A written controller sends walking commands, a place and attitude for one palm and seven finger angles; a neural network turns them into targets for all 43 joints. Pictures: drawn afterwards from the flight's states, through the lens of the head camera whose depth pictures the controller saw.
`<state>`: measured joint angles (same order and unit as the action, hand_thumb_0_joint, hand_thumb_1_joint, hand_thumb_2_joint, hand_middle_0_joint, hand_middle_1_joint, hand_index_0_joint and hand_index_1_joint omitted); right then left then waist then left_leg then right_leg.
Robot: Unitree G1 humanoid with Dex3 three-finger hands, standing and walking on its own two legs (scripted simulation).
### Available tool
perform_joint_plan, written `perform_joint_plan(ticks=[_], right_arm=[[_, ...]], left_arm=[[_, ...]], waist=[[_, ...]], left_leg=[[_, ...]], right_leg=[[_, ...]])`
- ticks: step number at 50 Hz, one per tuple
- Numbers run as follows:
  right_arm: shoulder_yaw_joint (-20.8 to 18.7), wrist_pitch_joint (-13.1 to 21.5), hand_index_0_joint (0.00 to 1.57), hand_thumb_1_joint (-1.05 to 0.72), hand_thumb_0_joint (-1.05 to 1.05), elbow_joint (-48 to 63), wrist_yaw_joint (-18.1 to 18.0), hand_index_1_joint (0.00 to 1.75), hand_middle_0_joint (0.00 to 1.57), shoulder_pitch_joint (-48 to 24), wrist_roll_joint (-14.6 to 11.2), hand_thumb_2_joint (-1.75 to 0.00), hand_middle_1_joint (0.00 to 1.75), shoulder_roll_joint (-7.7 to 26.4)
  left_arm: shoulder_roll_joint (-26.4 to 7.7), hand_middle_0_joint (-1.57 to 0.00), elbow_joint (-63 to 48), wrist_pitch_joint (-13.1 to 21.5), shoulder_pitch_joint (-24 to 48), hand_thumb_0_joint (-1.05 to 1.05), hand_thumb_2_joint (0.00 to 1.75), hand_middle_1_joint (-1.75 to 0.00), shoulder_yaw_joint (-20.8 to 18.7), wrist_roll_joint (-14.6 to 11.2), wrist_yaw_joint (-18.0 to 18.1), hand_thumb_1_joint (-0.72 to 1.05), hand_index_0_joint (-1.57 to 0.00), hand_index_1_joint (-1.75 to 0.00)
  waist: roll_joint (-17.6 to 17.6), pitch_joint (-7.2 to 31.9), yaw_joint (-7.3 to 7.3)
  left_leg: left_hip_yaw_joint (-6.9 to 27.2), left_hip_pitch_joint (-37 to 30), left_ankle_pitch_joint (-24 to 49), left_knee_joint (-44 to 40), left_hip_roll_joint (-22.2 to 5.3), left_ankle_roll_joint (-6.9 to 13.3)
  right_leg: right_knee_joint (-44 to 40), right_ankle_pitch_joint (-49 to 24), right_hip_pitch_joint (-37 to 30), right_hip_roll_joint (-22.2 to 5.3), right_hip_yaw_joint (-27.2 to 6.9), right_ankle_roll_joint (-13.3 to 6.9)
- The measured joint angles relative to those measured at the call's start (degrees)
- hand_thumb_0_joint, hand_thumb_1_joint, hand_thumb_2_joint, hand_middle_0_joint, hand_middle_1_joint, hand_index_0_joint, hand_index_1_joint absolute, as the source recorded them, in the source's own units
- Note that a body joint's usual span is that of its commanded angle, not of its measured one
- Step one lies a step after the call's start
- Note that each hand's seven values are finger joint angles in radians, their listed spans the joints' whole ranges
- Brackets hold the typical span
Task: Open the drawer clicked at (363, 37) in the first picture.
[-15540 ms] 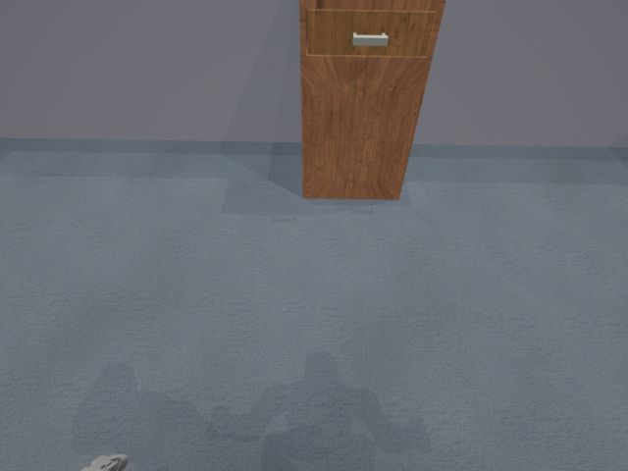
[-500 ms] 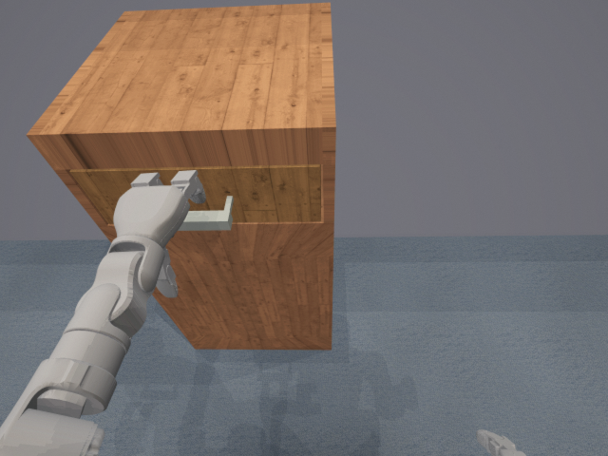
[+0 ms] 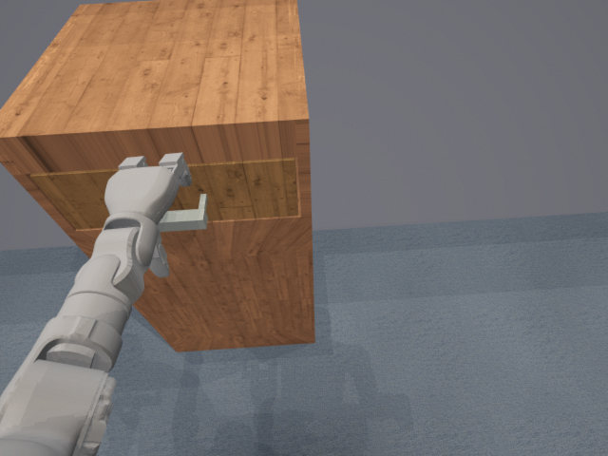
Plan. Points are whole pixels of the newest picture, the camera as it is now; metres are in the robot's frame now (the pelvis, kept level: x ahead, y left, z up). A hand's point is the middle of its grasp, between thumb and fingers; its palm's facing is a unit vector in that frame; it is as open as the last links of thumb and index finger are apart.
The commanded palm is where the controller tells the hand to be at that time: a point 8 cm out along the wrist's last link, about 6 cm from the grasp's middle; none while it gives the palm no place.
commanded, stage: move the hooked fingers above the handle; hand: left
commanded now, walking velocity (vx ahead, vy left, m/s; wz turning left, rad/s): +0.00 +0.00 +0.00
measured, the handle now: (173, 211) +0.49 +0.23 +0.00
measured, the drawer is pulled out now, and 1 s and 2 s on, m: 0.00 0.00 0.00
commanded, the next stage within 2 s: lower the fingers behind the handle in 0.84 s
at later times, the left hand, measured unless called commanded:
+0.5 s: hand (151, 219) +0.43 +0.23 +0.06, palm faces -0.07 -0.04 -1.00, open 13.8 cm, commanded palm +0.42 +0.23 +0.12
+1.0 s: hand (150, 220) +0.43 +0.23 +0.06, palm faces -0.03 -0.05 -1.00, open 13.8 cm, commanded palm +0.41 +0.23 +0.12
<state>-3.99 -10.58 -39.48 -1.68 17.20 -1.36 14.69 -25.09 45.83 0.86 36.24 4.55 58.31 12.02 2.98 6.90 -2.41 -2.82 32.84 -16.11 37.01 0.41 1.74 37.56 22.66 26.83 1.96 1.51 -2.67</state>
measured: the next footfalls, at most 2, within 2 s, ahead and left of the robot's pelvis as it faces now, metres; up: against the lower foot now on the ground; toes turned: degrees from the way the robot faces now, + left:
none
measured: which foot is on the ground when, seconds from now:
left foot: down 0.00-1.00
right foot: down 0.00-1.00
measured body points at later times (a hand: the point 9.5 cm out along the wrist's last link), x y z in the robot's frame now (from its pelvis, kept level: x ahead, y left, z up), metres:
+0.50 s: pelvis +0.00 +0.00 +0.00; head +0.05 -0.01 +0.45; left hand +0.43 +0.23 +0.11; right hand +0.07 -0.27 -0.13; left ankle +0.02 +0.10 -0.72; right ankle -0.05 -0.09 -0.72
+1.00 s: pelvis +0.00 +0.01 +0.00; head +0.05 -0.01 +0.45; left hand +0.42 +0.23 +0.12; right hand +0.08 -0.26 -0.13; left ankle +0.02 +0.10 -0.72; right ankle -0.05 -0.09 -0.72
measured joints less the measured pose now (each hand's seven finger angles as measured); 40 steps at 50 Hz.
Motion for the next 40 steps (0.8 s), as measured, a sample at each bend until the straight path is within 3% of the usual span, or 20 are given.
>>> perform_joint_plan(ticks=[21, 26, 30, 35, 40], right_arm=[[0.6, 0.6, 0.21, -0.91, 0.0, 0.7, -0.7, 0.3, 0.2, 0.3, -0.6, -0.9, 0.3, 0.0], [-0.1, 1.0, 0.21, -0.91, 0.0, 0.6, -0.5, 0.3, 0.2, 0.1, -0.2, -0.9, 0.3, 0.1], [0.0, 0.6, 0.21, -0.91, 0.0, 0.3, -0.1, 0.3, 0.2, -0.7, 0.1, -0.9, 0.3, 0.1], [0.3, 0.0, 0.2, -0.91, 0.0, 0.7, 0.2, 0.3, 0.2, -1.2, 0.0, -0.9, 0.3, -0.2], [0.7, -0.4, 0.21, -0.91, 0.0, 1.2, -0.1, 0.3, 0.2, -1.1, -0.4, -0.9, 0.3, -0.5]], left_arm=[[-2.3, -0.32, 3.4, 0.5, 0.9, 0.0, 0.3, -1.2, -0.6, -0.4, -1.4, -0.49, -0.32, -1.2], [-1.3, -0.32, 1.3, 2.3, 1.1, 0.0, 0.3, -1.2, 1.0, -0.9, -1.9, -0.49, -0.32, -1.2], [-0.1, -0.32, 0.2, 3.0, 0.8, 0.0, 0.3, -1.2, 0.0, -0.4, -0.5, -0.49, -0.32, -1.2], [0.0, -0.32, 0.6, 0.2, 0.0, 0.0, 0.3, -1.2, -1.1, 0.2, 0.9, -0.49, -0.32, -1.2], [-0.6, -0.32, 0.5, -1.6, -0.9, 0.0, 0.3, -1.2, -0.4, -0.6, -1.5, -0.49, -0.32, -1.2]], waist=[[-0.1, -0.1, -0.46], [-0.2, -0.2, 0.07], [-0.3, 0.2, 0.12], [0.0, 0.7, 0.05], [0.2, 0.3, 0.16]], left_leg=[[0.2, -0.3, 0.3, -0.7, -0.1, 0.1], [0.7, 0.3, 0.1, -0.1, 0.2, 0.2], [0.4, 0.7, -0.3, 0.4, 0.2, 0.3], [-0.3, 0.2, -0.6, 0.2, 0.0, 0.4], [-0.3, -1.0, -0.3, -0.6, 0.1, 0.4]], right_leg=[[-1.2, -0.6, -0.5, 0.2, 0.1, 0.1], [-0.9, -0.2, -0.3, -0.1, 0.7, 0.2], [-0.3, 0.1, 0.2, -0.2, 0.3, 0.3], [-0.3, 0.1, 0.1, 0.0, -0.4, 0.4], [-1.2, -0.2, -1.2, -0.1, -0.4, 0.5]])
